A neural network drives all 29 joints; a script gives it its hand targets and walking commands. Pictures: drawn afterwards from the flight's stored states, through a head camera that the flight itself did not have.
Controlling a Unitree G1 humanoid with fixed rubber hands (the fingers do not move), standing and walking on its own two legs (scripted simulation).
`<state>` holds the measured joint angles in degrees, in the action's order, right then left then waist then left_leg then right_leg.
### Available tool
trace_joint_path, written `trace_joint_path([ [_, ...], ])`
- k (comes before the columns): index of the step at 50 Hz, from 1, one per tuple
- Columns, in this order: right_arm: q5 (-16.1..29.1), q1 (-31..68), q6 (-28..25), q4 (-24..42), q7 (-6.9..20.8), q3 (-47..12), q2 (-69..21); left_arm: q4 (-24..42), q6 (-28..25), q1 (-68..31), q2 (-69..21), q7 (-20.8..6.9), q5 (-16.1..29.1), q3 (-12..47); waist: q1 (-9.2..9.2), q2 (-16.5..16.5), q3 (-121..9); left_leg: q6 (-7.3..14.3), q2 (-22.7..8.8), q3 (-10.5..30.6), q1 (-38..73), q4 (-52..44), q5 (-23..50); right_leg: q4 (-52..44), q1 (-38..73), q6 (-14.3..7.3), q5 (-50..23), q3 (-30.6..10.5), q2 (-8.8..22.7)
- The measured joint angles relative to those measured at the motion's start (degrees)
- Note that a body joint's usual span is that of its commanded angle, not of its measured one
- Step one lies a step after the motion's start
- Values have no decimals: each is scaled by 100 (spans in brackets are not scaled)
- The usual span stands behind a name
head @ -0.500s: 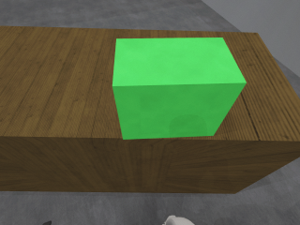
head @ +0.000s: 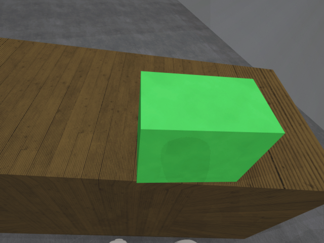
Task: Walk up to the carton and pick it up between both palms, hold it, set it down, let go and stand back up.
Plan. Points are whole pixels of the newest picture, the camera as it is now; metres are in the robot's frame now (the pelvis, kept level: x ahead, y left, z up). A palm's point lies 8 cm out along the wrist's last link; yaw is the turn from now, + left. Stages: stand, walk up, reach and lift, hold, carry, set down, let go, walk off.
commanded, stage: walk up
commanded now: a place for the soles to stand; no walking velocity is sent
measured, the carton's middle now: (193, 132) +0.38 -0.06 +0.08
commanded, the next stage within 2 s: reach and lift in 1.42 s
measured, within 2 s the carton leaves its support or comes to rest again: neither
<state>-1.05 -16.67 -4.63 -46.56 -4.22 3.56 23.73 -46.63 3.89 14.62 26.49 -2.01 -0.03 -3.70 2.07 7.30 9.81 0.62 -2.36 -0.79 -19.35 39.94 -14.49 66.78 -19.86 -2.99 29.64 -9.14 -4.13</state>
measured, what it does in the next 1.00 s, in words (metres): steps on the spot: right foot, then left foot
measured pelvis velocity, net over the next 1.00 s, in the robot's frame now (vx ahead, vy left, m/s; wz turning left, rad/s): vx -0.02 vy -0.07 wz -0.01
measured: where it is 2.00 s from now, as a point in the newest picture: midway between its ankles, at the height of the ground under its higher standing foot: outside the picture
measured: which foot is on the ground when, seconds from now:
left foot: down 0.00-0.24, up 0.26-0.66, down 0.68-1.00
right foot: up 0.00-0.20, down 0.22-1.00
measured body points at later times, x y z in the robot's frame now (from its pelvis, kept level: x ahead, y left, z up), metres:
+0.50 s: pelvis -0.02 -0.09 +0.00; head +0.03 -0.13 +0.45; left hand +0.05 +0.25 -0.07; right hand +0.06 -0.40 -0.14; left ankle +0.01 +0.06 -0.68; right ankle +0.02 -0.17 -0.72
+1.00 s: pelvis -0.02 -0.07 +0.00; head -0.02 -0.04 +0.45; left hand +0.07 +0.25 -0.11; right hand +0.08 -0.40 -0.07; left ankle +0.03 +0.05 -0.71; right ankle +0.02 -0.17 -0.71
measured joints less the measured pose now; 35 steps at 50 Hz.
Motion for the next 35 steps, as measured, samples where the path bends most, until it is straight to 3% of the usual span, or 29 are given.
trace_joint_path([
  [5, 0, 0, 1, 0, 0, 0, -1, 2, 16, 1, 319, -18, 0, 2, 4, 208, -1, -195, -240, -6, -13, -1, 3, -33, -5, 40, -79, -348, 13],
  [11, 0, 26, 205, -3, 89, -1, 9, 6, -102, 19, 205, -16, 1, 4, 21, 74, 3, -185, -390, -14, -273, 132, 8, -1902, 64, 116, -297, 425, 232],
  [13, 0, 41, 372, -10, 91, 0, 33, -1, -165, 27, -12, 22, 1, 5, -18, -285, 78, 29, -518, 80, -447, 609, -462, -1936, 85, 128, -799, 619, 112],
  [16, 0, 77, 460, -1, 92, -2, 37, -1, -184, 29, -321, 39, 1, 4, 68, -615, 27, 117, -175, 77, -685, 1375, -953, -2083, 79, 113, -830, 608, 102],
  [19, 0, 147, 439, 0, 92, -1, 37, 2, -258, 28, -394, 69, 0, 1, 88, -872, -14, 131, 101, 85, -693, 1467, -972, -2437, 77, 112, -1042, 532, 85],
  [27, 0, 146, 441, 1, 172, -1, 38, 0, -576, 28, -403, 229, 0, 3, 32, -1276, -111, 22, 121, 91, -527, 1399, -973, -2644, 81, 5, -1108, 699, 79],
  [33, 0, 159, 335, 4, 196, -1, 41, -1, -622, 28, -590, 279, 0, 4, 28, -1287, -168, 51, 119, 97, -194, 364, -978, -2641, 78, 54, -1077, 787, 77],
  [35, 0, 163, 254, 4, 196, -1, 39, -2, -621, 27, -613, 277, 0, 3, 30, -1207, -180, 31, 123, 86, -104, 69, -341, -2624, 85, 86, -1067, 784, 85],
])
